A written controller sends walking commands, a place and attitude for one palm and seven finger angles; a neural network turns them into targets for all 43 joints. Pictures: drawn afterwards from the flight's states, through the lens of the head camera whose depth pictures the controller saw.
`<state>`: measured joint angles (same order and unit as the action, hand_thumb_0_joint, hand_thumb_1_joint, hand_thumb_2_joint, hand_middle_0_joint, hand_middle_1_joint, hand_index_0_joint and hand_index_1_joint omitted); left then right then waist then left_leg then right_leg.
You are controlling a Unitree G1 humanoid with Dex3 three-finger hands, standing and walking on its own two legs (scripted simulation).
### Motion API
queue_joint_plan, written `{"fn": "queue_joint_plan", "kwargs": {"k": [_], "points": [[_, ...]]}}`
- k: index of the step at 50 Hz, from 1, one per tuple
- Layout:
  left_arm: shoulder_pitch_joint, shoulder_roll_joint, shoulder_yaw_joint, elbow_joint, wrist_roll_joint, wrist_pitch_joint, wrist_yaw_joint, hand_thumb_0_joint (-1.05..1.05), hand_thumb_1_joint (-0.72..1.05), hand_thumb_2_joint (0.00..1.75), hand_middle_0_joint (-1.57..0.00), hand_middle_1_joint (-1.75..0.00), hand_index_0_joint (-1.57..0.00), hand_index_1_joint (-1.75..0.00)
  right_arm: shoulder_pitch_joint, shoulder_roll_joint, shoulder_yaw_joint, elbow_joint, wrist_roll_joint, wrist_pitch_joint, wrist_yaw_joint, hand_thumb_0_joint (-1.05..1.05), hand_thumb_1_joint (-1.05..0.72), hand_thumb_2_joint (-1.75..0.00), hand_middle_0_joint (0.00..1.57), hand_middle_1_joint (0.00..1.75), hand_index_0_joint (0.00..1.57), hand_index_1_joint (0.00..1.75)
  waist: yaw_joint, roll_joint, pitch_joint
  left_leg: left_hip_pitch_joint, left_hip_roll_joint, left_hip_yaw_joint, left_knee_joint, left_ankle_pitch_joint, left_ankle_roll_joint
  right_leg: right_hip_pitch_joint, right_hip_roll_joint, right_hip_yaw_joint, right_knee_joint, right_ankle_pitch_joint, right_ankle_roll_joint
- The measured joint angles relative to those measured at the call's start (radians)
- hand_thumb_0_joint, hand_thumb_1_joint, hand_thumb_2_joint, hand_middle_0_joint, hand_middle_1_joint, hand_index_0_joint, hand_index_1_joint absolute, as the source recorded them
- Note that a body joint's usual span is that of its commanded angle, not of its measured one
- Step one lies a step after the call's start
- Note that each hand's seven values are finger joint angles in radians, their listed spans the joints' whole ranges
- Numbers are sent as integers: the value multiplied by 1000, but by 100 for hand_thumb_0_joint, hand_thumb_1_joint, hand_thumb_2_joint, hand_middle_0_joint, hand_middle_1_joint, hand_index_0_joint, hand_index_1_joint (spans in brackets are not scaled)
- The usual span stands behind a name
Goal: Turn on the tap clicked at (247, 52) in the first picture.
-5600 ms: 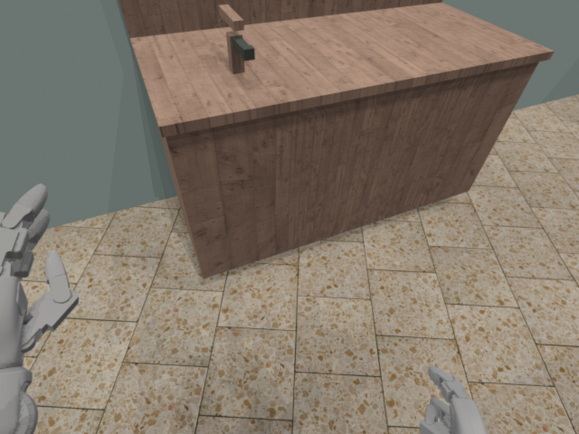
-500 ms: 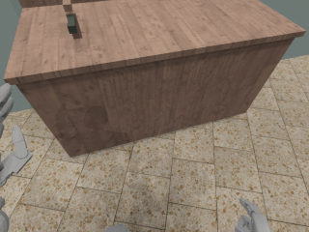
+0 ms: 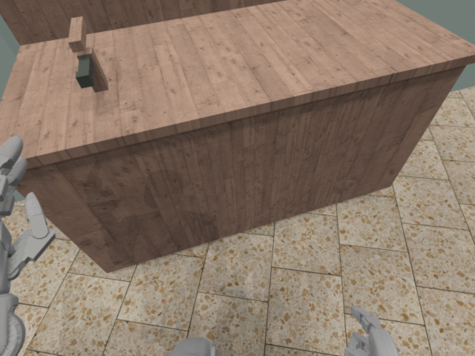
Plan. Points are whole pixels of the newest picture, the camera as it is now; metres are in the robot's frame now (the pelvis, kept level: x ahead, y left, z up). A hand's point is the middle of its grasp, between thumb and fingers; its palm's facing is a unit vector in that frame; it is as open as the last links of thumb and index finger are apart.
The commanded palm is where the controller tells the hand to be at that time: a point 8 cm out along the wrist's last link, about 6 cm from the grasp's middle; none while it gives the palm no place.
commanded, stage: take the last steps up to it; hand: left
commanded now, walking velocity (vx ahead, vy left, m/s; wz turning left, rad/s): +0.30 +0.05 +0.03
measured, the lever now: (85, 79) +0.64 +0.39 +0.12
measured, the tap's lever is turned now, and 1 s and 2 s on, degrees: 0 0 0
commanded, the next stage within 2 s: come to a stop and stand still in 0.92 s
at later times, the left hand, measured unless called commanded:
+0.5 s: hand (90, 162) +0.32 +0.22 +0.19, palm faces +0.38 -0.79 -0.47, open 7.4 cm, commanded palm +0.27 +0.27 +0.18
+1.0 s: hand (100, 127) +0.40 +0.24 +0.19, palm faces +0.44 -0.81 -0.39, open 7.4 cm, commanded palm +0.34 +0.27 +0.18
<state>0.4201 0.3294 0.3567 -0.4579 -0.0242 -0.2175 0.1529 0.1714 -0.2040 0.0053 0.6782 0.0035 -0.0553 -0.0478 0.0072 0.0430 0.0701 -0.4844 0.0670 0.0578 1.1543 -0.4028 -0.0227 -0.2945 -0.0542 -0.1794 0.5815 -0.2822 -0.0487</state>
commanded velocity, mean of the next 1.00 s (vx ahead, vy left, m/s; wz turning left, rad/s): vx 0.22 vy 0.05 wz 0.02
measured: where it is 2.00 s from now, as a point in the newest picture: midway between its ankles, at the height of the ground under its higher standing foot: outside the picture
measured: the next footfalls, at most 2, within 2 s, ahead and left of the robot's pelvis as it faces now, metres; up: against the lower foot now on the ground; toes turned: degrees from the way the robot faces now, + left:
left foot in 0.20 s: +0.15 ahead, +0.14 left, +0.00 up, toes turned +9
right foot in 0.52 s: +0.19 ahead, -0.11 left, +0.00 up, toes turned -10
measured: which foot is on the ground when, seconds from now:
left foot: up 0.00-0.18, down 0.20-0.52, up 0.54-0.90, down 0.92-1.00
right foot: down 0.00-0.22, up 0.24-0.50, down 0.52-0.94, up 0.96-1.00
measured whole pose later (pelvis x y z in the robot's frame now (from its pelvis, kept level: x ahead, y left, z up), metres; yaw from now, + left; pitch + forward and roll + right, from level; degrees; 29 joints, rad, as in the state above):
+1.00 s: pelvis +0.18 -0.01 +0.00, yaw +1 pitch -1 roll +1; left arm 0.43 0.39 0.38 -0.52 -0.03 -0.23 0.18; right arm 0.19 -0.22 -0.04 0.58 0.00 -0.06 -0.07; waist 0.00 -0.04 0.06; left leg -0.30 0.03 0.15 0.56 -0.24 0.03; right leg -0.31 -0.06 -0.10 0.85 -0.51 0.00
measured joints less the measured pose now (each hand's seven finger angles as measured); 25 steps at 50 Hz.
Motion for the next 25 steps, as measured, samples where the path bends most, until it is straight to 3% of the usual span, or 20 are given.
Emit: {"fn": "queue_joint_plan", "kwargs": {"k": [4, 9, 11, 14, 17, 21, 25], "points": [[48, 9, 0, -46, 3, -9, 5, 1, 88, 90, -21, -31, -22, -30, 12, -25, -24, -30, -3, 5, -7, 2, -91, -90, 20, 30, 20, 30, -19, -40, 4, -6, 12, 39, -204, 50, 4, 46, -9, 0, -70, 13, 2], [87, 41, 8, -128, 0, -20, 22, 1, 88, 90, -21, -31, -22, -30, 43, -53, -50, -83, -7, -6, -19, 2, -91, -90, 20, 30, 20, 30, -14, -67, 6, 118, 5, 85, -554, 149, 19, 83, -13, 9, -40, -41, 23], [74, 56, 19, -138, -2, -25, 27, 1, 88, 90, -21, -31, -22, -30, 50, -58, -59, -97, -4, -11, -27, 2, -91, -90, 20, 30, 20, 30, -9, -70, -2, 166, -2, 95, -619, 207, 32, 75, -18, 19, 36, -97, 37], [9, 71, 36, -77, -3, -32, 28, 1, 88, 90, -21, -31, -22, -30, 27, -21, -56, -88, -2, -14, -32, 2, -91, -90, 20, 30, 19, 30, -13, -93, -11, 167, -13, 105, -565, 159, 42, -17, -8, 90, 311, -226, 47], [-17, 63, 38, -42, -3, -12, 19, 1, 88, 90, -21, -31, -22, -30, 13, 20, -32, -80, 3, -28, -17, 1, -91, -90, 20, 30, 19, 30, -24, -77, -27, 184, -3, 94, -593, 152, 37, -114, 2, 100, 461, -210, 58], [36, 42, 19, -82, -7, -8, 8, 1, 89, 90, -21, -31, -21, -30, 21, 61, 4, -87, 2, -47, 2, 1, -91, -90, 20, 30, 20, 30, -22, -45, -37, 216, 16, 92, -641, 160, 19, -145, -13, 71, 319, -134, 69], [74, 62, 15, -77, -4, -8, 3, 1, 89, 90, -21, -31, -21, -30, 40, 78, 27, -91, 2, -46, 0, 1, -91, -90, 20, 30, 20, 30, -8, -13, -32, 228, 35, 81, -601, 119, -10, -66, -5, 30, 64, -63, 74]]}}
